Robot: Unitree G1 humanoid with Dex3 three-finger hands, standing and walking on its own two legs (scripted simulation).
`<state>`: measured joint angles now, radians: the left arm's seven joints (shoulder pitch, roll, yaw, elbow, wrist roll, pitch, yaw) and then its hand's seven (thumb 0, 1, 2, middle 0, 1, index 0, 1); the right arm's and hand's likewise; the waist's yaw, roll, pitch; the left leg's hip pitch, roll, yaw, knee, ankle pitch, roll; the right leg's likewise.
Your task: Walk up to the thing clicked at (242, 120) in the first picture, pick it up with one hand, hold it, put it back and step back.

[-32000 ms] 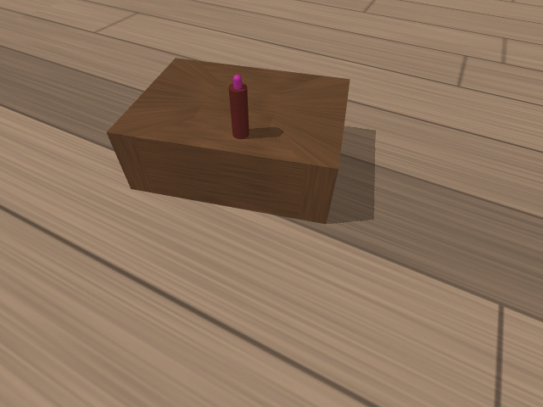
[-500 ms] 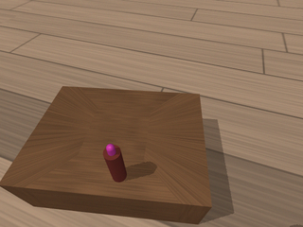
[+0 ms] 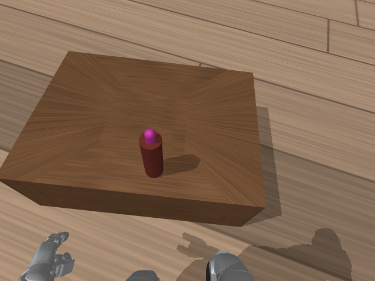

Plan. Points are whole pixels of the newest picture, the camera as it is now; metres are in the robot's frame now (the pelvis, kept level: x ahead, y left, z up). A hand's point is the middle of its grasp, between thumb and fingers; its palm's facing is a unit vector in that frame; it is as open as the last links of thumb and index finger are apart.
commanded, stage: step back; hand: left
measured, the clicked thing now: (152, 153) +0.51 +0.12 -0.25
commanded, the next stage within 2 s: none
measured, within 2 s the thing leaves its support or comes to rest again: neither
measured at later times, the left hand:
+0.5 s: hand out of the picture +0.02 +0.26 -0.13, palm faces -0.09 -0.91 -0.41, open 7.4 cm
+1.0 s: hand out of the picture -0.12 +0.29 -0.14, palm faces -0.01 -0.94 -0.34, open 7.4 cm
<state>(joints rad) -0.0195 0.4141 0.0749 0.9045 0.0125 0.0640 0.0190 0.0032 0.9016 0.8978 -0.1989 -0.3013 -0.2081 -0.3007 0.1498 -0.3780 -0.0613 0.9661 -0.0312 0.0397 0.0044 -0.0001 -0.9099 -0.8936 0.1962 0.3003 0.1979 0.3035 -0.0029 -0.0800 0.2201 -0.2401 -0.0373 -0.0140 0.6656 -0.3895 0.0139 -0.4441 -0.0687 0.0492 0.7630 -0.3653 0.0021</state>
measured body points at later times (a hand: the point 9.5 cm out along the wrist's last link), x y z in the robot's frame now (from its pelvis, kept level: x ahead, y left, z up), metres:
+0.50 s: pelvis -0.09 +0.00 +0.01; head -0.04 -0.02 +0.45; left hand +0.02 +0.31 -0.10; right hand +0.01 -0.30 -0.12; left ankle -0.06 +0.12 -0.68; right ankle -0.09 -0.09 -0.72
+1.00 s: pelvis -0.23 +0.03 +0.02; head -0.18 +0.06 +0.46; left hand -0.12 +0.34 -0.12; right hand -0.15 -0.28 -0.08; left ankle -0.19 +0.15 -0.72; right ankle -0.27 -0.13 -0.62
